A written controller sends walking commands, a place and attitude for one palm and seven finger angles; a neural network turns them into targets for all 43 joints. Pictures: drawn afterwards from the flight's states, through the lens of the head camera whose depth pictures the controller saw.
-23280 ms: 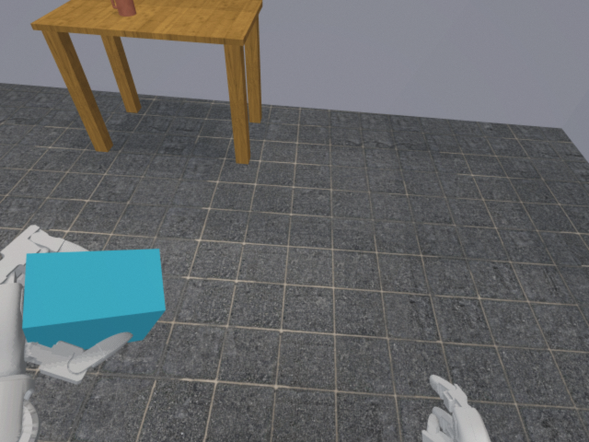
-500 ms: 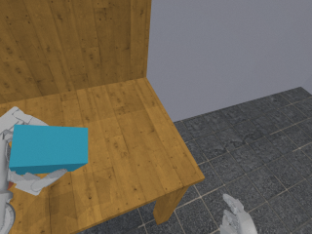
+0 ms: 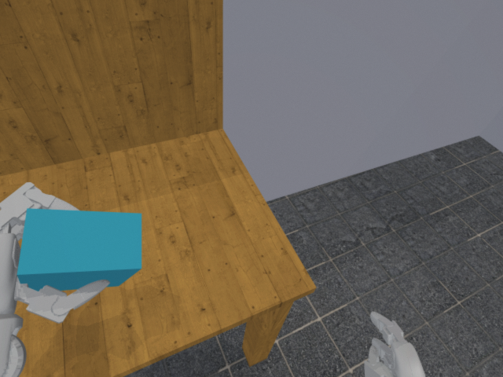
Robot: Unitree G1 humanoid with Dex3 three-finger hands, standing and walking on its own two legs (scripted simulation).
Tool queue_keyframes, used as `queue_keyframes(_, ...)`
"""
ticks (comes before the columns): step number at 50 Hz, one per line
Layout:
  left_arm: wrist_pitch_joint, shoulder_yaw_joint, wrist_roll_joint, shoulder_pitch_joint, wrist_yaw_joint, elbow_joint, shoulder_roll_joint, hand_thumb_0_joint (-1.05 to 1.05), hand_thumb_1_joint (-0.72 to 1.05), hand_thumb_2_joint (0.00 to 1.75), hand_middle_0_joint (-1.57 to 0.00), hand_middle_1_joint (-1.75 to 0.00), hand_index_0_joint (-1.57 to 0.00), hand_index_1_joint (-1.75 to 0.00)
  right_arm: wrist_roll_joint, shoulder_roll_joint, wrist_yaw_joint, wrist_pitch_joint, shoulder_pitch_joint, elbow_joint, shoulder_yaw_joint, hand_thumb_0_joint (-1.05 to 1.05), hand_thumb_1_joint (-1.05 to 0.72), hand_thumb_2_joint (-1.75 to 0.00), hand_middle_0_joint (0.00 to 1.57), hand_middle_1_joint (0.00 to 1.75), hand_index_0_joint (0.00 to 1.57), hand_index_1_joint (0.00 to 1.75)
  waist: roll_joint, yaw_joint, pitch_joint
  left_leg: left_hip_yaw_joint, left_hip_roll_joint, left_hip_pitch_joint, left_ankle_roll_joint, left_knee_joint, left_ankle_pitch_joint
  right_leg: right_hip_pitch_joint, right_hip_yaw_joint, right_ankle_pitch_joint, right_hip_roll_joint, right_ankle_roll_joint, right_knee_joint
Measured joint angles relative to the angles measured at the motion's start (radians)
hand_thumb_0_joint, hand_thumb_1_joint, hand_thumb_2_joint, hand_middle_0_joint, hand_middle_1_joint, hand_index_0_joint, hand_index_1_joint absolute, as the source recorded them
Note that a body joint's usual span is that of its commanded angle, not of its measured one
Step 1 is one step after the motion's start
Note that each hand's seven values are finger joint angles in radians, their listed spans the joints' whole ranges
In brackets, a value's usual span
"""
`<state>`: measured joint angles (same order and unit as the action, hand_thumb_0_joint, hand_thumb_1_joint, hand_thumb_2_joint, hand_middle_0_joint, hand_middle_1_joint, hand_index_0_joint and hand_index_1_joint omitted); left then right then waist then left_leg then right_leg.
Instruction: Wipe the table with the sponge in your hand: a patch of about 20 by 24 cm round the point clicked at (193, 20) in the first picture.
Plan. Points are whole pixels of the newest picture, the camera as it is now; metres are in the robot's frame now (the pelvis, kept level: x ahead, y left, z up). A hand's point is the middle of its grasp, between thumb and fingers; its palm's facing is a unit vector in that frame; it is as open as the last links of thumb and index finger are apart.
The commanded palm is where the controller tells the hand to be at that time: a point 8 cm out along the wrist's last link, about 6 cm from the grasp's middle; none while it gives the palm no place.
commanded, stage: shuffle to correct the standing spot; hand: left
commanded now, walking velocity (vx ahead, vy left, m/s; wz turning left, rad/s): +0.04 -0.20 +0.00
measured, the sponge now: (96, 254) +0.23 +0.22 +0.13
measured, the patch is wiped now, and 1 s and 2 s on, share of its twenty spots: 0.00 0.00 0.00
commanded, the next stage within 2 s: none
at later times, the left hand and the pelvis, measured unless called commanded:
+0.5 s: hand (112, 244) +0.23 +0.19 +0.15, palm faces +0.33 -0.87 -0.37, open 10.6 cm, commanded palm +0.17 +0.23 +0.17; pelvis +0.01 -0.05 +0.00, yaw +0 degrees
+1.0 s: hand (134, 236) +0.24 +0.17 +0.15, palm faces +0.30 -0.87 -0.39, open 10.6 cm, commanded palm +0.18 +0.21 +0.17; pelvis +0.02 -0.07 -0.01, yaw +0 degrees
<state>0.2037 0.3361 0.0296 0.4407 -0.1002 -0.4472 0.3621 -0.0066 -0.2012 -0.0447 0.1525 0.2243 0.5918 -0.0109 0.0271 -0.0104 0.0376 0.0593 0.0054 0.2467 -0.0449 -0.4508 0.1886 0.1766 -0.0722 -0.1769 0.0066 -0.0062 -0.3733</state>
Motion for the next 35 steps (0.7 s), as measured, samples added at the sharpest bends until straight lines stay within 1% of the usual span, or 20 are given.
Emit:
queue_keyframes(8,-0.014,0.014,0.01,-0.026,0.005,-0.019,0.017,-0.01,-0.54,1.03,-0.66,-1.37,-0.68,-1.36,-0.001,0.025,0.01,-0.011,-0.01,-0.019,-0.006,0.01,-0.9,-0.9,0.2,0.3,0.21,0.3,0.022,-0.004,0.005,0.0,0.004,-0.008,0.014,0.01,0.0,0.007,0.001,-0.017,-0.004,0.011,-0.02)
queue_keyframes(14,-0.023,0.018,0.02,-0.017,0.012,-0.045,0.026,-0.01,-0.54,1.03,-0.66,-1.37,-0.68,-1.36,-0.002,0.039,0.021,-0.024,-0.013,-0.032,-0.01,0.01,-0.9,-0.9,0.2,0.3,0.21,0.3,0.017,0.0,0.007,-0.01,0.023,-0.002,0.031,-0.002,0.008,0.007,-0.008,-0.023,-0.022,0.027,-0.021)
queue_keyframes(24,-0.054,0.016,0.041,0.004,0.019,-0.052,0.023,-0.01,-0.54,1.03,-0.66,-1.37,-0.68,-1.36,-0.008,0.018,0.016,-0.047,-0.009,-0.032,0.006,0.01,-0.9,-0.89,0.2,0.3,0.21,0.3,-0.001,-0.002,0.009,-0.026,0.064,0.029,0.065,-0.048,0.034,0.028,-0.02,-0.042,-0.063,0.066,-0.046)
queue_keyframes(29,-0.066,0.014,0.051,0.009,0.014,-0.076,0.024,-0.01,-0.54,1.03,-0.66,-1.37,-0.68,-1.36,-0.009,0.003,0.008,-0.054,-0.006,-0.025,0.02,0.01,-0.9,-0.9,0.2,0.3,0.21,0.3,-0.002,0.008,0.008,-0.033,0.076,0.04,0.077,-0.077,0.053,0.04,-0.026,-0.065,-0.074,0.082,-0.077)
queue_keyframes(35,-0.065,0.027,0.061,0.027,0.017,-0.1,0.047,-0.01,-0.54,1.03,-0.66,-1.37,-0.68,-1.36,-0.011,-0.005,0.003,-0.064,-0.003,-0.025,0.032,0.01,-0.9,-0.9,0.2,0.3,0.21,0.3,-0.002,0.026,0.004,-0.039,0.087,0.044,0.088,-0.103,0.074,0.045,-0.031,-0.089,-0.083,0.092,-0.106)
